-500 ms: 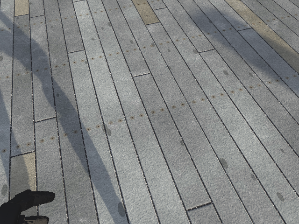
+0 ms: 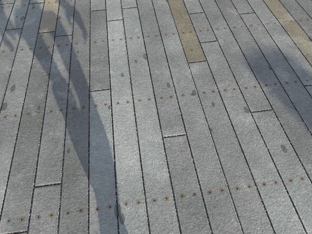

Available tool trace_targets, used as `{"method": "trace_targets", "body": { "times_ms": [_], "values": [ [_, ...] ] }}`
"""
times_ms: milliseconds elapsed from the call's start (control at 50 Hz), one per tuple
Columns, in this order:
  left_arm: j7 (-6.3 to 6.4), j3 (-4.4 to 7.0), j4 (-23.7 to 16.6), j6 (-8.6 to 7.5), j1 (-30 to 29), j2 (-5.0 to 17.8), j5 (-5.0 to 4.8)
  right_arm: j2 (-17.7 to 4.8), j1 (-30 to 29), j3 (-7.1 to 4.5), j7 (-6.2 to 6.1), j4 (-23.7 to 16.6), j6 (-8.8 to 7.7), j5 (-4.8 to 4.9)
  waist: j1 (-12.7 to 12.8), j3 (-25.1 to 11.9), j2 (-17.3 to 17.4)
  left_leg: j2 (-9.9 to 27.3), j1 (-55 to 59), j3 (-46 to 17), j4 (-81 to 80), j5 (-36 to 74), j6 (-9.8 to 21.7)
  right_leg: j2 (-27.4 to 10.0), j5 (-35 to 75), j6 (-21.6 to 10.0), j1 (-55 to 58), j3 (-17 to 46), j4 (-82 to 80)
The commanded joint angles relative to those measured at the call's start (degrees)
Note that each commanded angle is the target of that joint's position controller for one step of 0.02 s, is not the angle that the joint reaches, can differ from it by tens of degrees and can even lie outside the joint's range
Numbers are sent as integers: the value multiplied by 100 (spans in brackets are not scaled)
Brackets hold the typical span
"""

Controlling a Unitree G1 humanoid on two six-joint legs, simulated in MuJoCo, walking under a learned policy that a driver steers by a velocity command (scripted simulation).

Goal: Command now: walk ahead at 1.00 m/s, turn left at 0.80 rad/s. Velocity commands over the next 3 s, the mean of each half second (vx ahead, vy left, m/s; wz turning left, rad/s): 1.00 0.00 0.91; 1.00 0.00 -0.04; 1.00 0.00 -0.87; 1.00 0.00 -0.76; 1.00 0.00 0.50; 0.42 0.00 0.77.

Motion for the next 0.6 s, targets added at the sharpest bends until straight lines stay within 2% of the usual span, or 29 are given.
{"method": "trace_targets", "body": {
  "times_ms": [20,40,60,80,100,120,140,180,200,240,260,280,300,320,340,360,380,400,420,440,460,480,500,520,540,560,580,600],
  "values": [
    [-173,-130,-1403,-433,-747,500,69,-811,1294,-338,-251,50,102,-153,-84,-912,-303,2288,4043,-5576,-2733,-1656,1642,-316,-353,-144,-4735,1547,1868],
    [-193,-79,-1388,-403,-1011,651,154,-665,1024,-286,-257,47,52,-156,203,-267,-913,2094,2911,-5115,-2891,-1658,1328,-535,-138,-120,-4383,1451,1204],
    [-181,-112,-1414,-298,-1112,641,282,-730,985,-265,-252,50,-49,-119,385,90,-963,1844,2128,-4763,-2829,-884,1211,-638,-242,-29,-4067,1410,748],
    [-173,-131,-1419,-144,-1119,658,325,-727,977,-242,-255,55,-150,-73,524,315,-1067,1589,1437,-4275,-2884,-564,1094,-813,-270,81,-3747,1340,237],
    [-182,-178,-1473,-15,-1203,581,326,-743,962,-218,-224,49,-227,-47,591,401,-1016,1365,742,-3885,-3012,-525,1022,-942,-305,182,-3338,1198,-385],
    [-208,-221,-1652,32,-1534,559,274,-884,857,-256,-209,-9,-288,-60,539,506,-767,1197,190,-3677,-3167,-147,1018,-1016,6,270,-2986,1037,-1087],
    [-247,-249,-1797,29,-1902,542,200,-888,817,-273,-206,-39,-318,-49,430,568,-652,1008,-126,-3302,-3213,332,892,-1066,539,319,-2597,923,-1802],
    [-312,-337,-1955,28,-2431,296,53,-816,951,-294,-147,-19,-336,47,92,456,-408,550,-178,-2690,-3080,1104,431,-901,1762,280,-1827,638,-3073],
    [-316,-354,-2000,24,-2498,223,-21,-916,1022,-334,-115,-15,-330,87,-37,255,-134,600,12,-2773,-3002,1428,316,-772,2276,238,-1514,609,-3472],
    [-271,-316,-2024,8,-2622,347,-36,-1008,1233,-398,-77,15,-301,81,-256,37,25,695,946,-2876,-2655,2257,177,-567,2390,168,-1558,582,-4003],
    [-246,-294,-2040,-22,-2637,410,-32,-1028,1271,-424,-97,7,-276,55,-275,-29,119,767,1353,-2980,-2365,2524,92,-506,2252,130,-1532,661,-4332],
    [-210,-228,-1999,-56,-2466,564,-17,-1071,1257,-446,-127,-21,-267,38,-193,-209,130,796,1696,-3066,-1956,3006,-34,-385,2004,89,-1270,727,-4621],
    [-151,-117,-1870,-92,-2035,803,-14,-1183,1225,-472,-134,-32,-272,10,23,-586,97,792,1944,-3055,-1280,3695,-168,-224,1543,17,-732,717,-4705],
    [-88,3,-1666,-139,-1141,1025,-20,-1345,975,-503,-107,-83,-291,2,594,-1116,31,646,1786,-2882,-179,3867,-310,-282,1277,-87,308,753,-4781],
    [19,187,-1407,-181,172,1389,58,-1163,658,-459,-98,-221,-364,8,1256,-1769,-77,468,910,-2660,1344,3008,-396,-936,408,-258,1825,1244,-4484],
    [102,327,-1252,-182,1030,1800,290,-176,671,-207,-147,-500,-424,94,1300,-2444,-1356,46,-642,-2019,3161,-1241,-435,-2718,-1473,-516,3311,3344,-4845],
    [32,438,-1247,-112,468,2070,238,-225,1068,-80,-145,-832,-363,214,744,-2906,-2629,171,-1682,-1530,4229,-1375,-475,-3398,-2578,-1058,3309,6053,-5935],
    [-5,331,-1404,-60,-233,1293,207,-600,525,-126,-191,-626,-219,26,769,-1753,-1324,678,-2110,-1339,4415,-662,-474,-2949,-3091,-999,2388,5172,-6052],
    [-40,229,-1341,-44,-441,884,144,-652,153,-149,-117,-662,-165,-86,760,-1056,-695,866,-2070,-1184,4117,-276,-530,-2624,-1969,-870,1634,3946,-5955],
    [-64,195,-1185,-43,-389,742,171,-607,-74,-154,-29,-680,-105,-129,702,-707,-355,1031,-1923,-1155,3950,-185,-594,-2367,-809,-745,1119,3107,-5980],
    [-56,180,-966,-72,-141,735,143,-440,-196,-119,66,-823,-40,-190,624,-533,-525,1169,-1863,-1170,3831,-214,-637,-2223,-208,-696,801,2532,-6022],
    [-93,177,-768,-120,-22,652,84,-292,-284,-62,136,-940,48,-199,524,-379,-744,1296,-1874,-1145,3804,-229,-679,-2166,-14,-652,519,2221,-6167],
    [-139,152,-617,-178,73,527,10,-182,-461,-17,184,-1075,116,-193,464,-232,-723,1386,-1985,-1134,3787,-168,-685,-2108,354,-583,392,1872,-6292],
    [-180,154,-544,-237,82,533,-22,-147,-600,17,219,-1225,160,-189,384,-174,-774,1438,-2106,-1118,3717,-29,-692,-2166,863,-570,346,1585,-6351],
    [-206,148,-478,-273,53,500,-42,-158,-785,44,237,-1335,179,-199,334,-70,-669,1430,-2113,-1030,3559,197,-697,-2053,1548,-493,244,1085,-6422],
    [-205,149,-438,-328,28,575,-22,-129,-963,98,265,-1502,165,-234,256,-9,-777,1426,-1970,-1150,3217,455,-702,-2015,1661,-555,-43,946,-6626],
    [-217,130,-353,-361,54,535,-2,-143,-1093,123,273,-1542,135,-241,224,138,-663,1287,-1832,-1137,2776,725,-691,-1790,1938,-537,-224,617,-6772],
    [-231,141,-318,-383,26,658,28,-133,-1167,176,291,-1603,102,-224,141,271,-665,1203,-1536,-1103,2014,989,-656,-1721,2047,-575,-407,375,-6980]
  ]
}}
